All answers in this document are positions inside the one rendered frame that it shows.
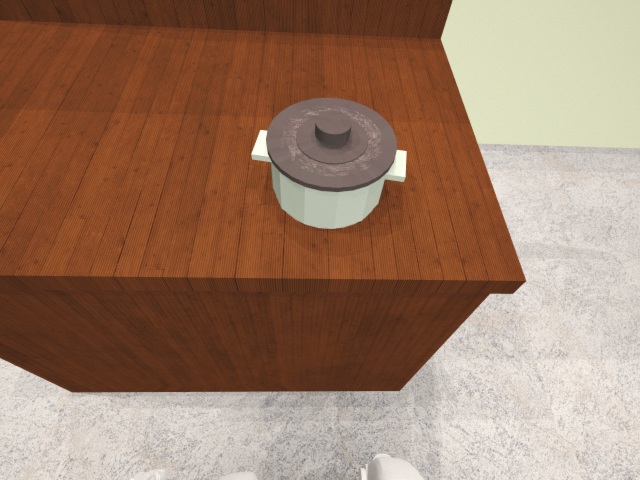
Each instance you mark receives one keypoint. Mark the table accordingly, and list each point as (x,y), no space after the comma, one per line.
(142,249)

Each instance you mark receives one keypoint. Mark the knob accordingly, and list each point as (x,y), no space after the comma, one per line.
(333,127)

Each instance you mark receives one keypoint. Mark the lid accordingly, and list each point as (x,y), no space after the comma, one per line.
(362,160)

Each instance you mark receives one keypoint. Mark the pot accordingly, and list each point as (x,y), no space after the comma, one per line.
(323,209)

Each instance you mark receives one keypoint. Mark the robot right thigh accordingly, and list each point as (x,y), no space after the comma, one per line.
(389,468)

